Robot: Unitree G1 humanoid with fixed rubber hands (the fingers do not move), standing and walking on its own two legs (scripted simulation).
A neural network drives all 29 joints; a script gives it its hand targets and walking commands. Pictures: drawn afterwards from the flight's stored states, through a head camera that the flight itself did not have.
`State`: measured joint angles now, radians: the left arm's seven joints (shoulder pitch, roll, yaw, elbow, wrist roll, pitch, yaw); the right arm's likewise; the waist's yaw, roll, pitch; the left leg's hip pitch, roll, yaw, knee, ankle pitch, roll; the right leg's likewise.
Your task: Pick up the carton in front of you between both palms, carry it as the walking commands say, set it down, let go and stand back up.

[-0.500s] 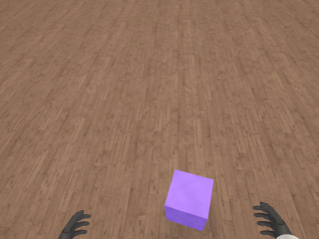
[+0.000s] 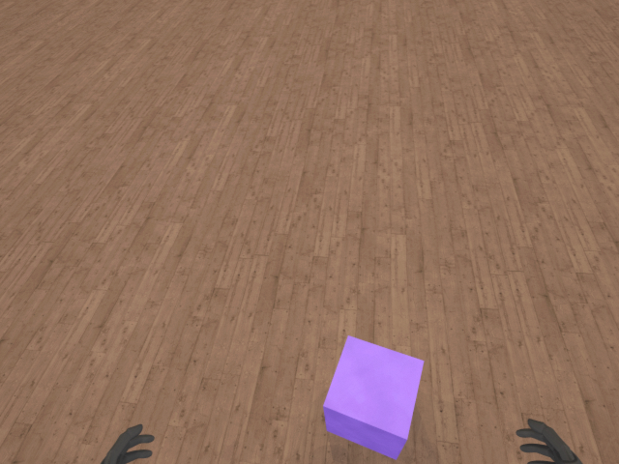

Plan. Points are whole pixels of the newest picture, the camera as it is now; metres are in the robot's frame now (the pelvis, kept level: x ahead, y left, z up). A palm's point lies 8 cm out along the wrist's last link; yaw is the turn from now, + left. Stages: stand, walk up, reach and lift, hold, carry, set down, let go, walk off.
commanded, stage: stand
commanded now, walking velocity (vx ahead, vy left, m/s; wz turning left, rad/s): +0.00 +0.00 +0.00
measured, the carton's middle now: (372, 398) +0.39 -0.10 -0.65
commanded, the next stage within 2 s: none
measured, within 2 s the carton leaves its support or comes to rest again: neither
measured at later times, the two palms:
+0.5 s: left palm out of the picture +0.08 +0.31 -0.08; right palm out of the picture +0.08 -0.29 -0.10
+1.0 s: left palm out of the picture +0.07 +0.32 -0.09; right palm out of the picture +0.06 -0.30 -0.10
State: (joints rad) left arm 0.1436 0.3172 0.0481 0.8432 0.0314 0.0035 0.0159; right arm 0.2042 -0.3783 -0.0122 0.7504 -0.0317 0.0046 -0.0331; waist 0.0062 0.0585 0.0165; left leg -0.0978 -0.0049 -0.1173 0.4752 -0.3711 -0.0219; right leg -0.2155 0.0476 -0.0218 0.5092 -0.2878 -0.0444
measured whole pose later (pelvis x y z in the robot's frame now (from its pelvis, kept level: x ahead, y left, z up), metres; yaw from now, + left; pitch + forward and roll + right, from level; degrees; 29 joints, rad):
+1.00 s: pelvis -0.03 +0.01 +0.01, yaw +0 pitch -2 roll +0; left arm 0.11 0.37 0.02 1.04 0.02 -0.01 0.00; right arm 0.17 -0.40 0.01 0.96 -0.02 -0.01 -0.02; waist 0.01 0.03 0.03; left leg -0.05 -0.01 -0.10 0.36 -0.27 -0.02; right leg -0.16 0.03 0.00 0.39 -0.19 -0.03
